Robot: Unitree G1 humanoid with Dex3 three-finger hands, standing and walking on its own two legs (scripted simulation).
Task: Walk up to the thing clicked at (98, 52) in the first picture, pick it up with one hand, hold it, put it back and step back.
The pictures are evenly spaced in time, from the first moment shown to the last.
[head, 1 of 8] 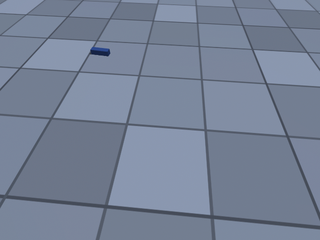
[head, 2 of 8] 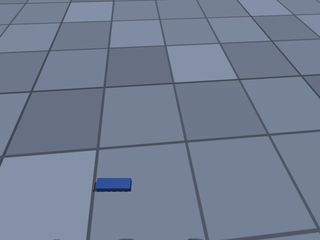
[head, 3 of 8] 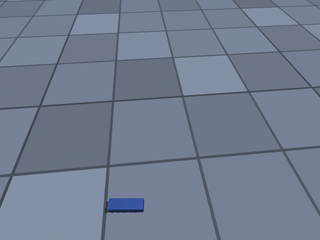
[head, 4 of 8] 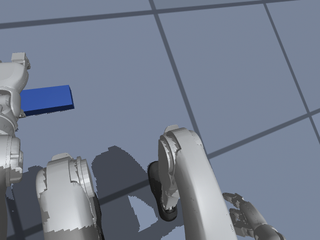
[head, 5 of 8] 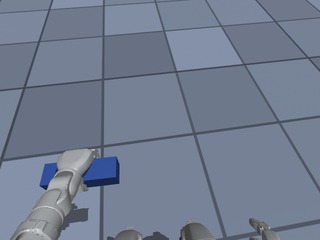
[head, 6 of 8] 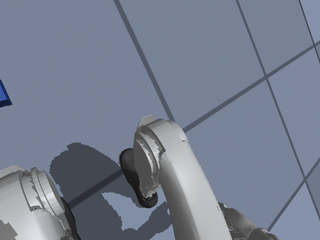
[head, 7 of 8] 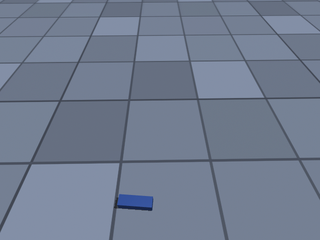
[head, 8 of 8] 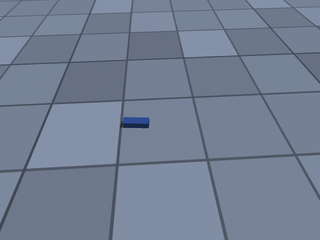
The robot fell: no
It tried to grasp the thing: yes
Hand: left
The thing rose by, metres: 0.68
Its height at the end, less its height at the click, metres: +0.00
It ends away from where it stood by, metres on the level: 0.01
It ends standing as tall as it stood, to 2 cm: yes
